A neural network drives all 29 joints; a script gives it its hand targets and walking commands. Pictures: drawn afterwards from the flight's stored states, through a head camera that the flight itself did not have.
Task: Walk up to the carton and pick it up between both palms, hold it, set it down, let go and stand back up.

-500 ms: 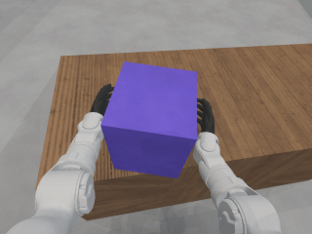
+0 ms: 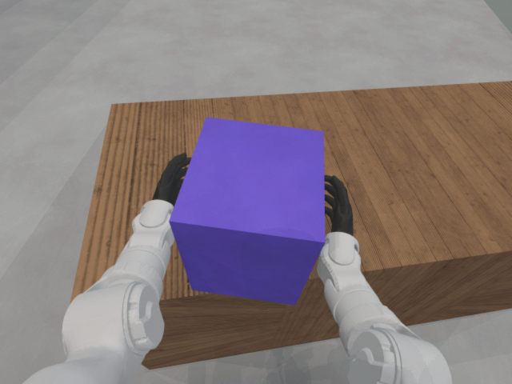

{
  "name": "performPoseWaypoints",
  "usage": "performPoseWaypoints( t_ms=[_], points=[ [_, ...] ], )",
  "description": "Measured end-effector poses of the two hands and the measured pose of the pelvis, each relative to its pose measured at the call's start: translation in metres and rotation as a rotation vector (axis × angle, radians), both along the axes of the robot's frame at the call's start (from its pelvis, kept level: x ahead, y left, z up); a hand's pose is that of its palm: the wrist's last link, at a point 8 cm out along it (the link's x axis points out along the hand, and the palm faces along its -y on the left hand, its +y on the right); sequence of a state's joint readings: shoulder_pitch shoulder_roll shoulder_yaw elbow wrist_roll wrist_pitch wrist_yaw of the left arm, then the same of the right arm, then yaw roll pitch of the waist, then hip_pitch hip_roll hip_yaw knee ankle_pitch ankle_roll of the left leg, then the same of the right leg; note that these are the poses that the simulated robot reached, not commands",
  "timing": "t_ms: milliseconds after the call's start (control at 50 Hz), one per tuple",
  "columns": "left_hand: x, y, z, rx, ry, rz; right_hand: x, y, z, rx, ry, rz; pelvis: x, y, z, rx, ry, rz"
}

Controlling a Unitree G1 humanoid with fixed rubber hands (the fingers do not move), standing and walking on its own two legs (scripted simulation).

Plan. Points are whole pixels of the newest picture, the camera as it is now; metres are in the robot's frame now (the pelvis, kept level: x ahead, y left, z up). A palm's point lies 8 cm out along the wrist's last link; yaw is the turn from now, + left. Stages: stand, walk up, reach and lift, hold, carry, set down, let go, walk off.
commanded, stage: reach and lift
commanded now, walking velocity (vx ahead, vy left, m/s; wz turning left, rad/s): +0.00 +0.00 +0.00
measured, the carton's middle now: (253, 216) +0.40 -0.02 +0.00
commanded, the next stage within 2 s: none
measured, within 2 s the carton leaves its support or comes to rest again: leaves its support in 0.80 s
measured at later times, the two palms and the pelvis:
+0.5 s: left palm (165, 201) +0.42 +0.13 +0.04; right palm (338, 227) +0.34 -0.16 +0.03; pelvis +0.00 +0.00 +0.00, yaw +0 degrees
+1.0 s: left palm (157, 198) +0.42 +0.14 +0.06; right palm (335, 224) +0.34 -0.15 +0.04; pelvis -0.01 +0.00 +0.00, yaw +0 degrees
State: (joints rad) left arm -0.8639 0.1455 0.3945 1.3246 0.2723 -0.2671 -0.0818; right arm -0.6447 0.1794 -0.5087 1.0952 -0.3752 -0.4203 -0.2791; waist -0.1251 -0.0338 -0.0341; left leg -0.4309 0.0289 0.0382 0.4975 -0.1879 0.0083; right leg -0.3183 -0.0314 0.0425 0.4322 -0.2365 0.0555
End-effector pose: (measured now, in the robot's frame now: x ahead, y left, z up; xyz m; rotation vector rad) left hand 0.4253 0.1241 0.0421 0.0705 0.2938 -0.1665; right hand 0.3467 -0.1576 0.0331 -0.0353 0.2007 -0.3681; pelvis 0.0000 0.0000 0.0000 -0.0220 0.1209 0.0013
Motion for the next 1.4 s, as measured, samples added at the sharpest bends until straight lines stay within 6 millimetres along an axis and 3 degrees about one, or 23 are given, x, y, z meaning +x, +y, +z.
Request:
performPoseWaypoints(
  t_ms=[740, 1100, 1400],
  points=[
    [-0.005, 0.002, 0.001, -0.005, -0.003, 0.009, -0.004, 0.002, 0.0, 0.022, -0.009, -0.007, -0.003, 0.001, 0.0, -0.001, 0.004, 0.0],
    [-0.012, 0.012, 0.024, 0.007, -0.108, 0.022, -0.006, 0.011, 0.017, 0.059, -0.118, 0.0, -0.01, 0.001, 0.0, -0.003, -0.002, -0.001],
    [-0.019, 0.016, 0.058, 0.068, -0.122, 0.046, -0.003, 0.013, 0.051, 0.111, -0.126, 0.03, -0.013, -0.002, 0.003, -0.001, -0.064, 0.0]
  ],
)
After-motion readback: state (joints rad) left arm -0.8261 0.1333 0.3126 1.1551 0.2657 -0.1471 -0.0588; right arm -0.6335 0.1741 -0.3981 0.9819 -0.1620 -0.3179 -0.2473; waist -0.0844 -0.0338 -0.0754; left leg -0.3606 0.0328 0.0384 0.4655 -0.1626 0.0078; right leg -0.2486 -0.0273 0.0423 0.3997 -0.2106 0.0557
